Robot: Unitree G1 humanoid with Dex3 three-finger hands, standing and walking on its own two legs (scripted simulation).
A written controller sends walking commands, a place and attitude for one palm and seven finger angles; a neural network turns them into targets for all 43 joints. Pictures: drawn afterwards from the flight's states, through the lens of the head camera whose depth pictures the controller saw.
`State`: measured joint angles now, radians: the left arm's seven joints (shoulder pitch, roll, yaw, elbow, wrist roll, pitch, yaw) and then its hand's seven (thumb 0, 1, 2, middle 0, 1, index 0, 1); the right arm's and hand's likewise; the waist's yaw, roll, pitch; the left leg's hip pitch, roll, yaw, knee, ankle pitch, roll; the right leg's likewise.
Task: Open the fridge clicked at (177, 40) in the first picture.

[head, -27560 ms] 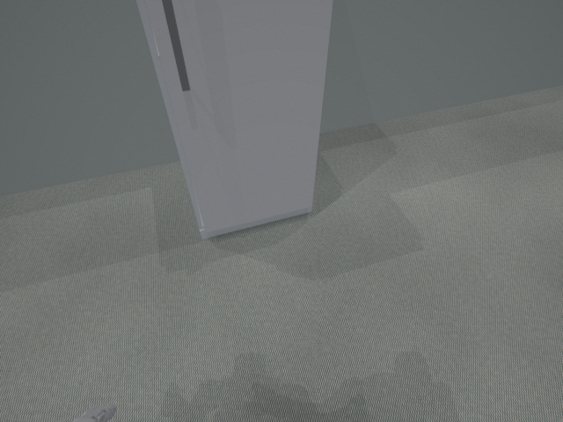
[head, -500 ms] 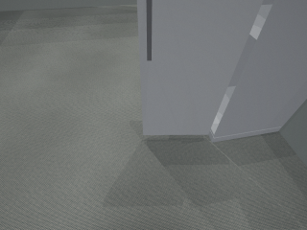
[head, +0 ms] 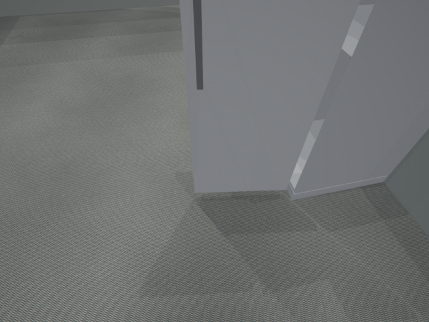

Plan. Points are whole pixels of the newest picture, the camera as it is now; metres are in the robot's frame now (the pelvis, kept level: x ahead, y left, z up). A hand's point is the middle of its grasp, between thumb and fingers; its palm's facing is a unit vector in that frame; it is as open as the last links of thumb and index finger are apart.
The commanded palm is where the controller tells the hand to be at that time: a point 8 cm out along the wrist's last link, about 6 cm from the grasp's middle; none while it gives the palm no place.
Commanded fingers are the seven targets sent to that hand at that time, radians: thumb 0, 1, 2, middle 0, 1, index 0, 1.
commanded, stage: look to check the result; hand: left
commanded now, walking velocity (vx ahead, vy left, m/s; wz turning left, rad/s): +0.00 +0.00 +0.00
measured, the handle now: (197, 11) +0.81 +0.09 +0.22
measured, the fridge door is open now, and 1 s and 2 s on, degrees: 80 80 80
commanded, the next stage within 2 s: stand and wait in 0.56 s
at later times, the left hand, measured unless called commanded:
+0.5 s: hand out of the picture +0.11 +0.24 -0.15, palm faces -0.01 -0.93 -0.37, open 7.4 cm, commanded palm none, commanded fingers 0.00 0.90 0.90 -0.20 -0.30 -0.20 -0.30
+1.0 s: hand out of the picture +0.11 +0.22 -0.15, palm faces -0.03 -0.94 -0.33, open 7.4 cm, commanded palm none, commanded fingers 0.00 0.90 0.90 -0.20 -0.30 -0.20 -0.30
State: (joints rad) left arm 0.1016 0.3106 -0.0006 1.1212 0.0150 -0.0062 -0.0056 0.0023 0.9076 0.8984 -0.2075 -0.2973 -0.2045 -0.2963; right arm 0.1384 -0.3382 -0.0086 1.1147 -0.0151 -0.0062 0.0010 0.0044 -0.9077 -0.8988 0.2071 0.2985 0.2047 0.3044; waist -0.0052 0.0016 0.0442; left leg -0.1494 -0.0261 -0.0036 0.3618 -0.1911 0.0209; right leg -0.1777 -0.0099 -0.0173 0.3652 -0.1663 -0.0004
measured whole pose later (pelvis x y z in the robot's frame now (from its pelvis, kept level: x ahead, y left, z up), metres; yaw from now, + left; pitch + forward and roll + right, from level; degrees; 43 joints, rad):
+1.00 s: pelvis +0.02 -0.02 +0.00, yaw -1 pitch -2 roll +0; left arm 0.09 0.32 0.01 1.13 0.01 -0.01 0.00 0.00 0.91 0.90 -0.21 -0.30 -0.21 -0.30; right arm 0.12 -0.34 0.00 1.12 -0.01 0.00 -0.01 0.00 -0.91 -0.90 0.21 0.30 0.20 0.30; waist -0.01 0.01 0.05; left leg -0.07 0.02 0.00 0.30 -0.20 -0.02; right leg -0.10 0.03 -0.02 0.31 -0.17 -0.03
